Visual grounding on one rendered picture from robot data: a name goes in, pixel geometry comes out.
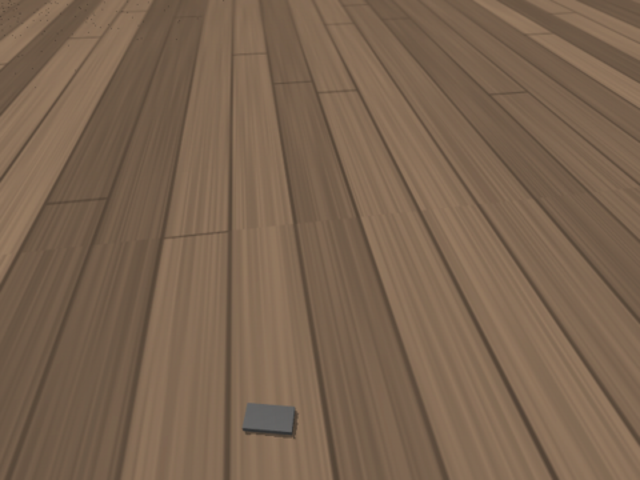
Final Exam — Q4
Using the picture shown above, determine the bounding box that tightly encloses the small box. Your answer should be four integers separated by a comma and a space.
242, 403, 295, 435

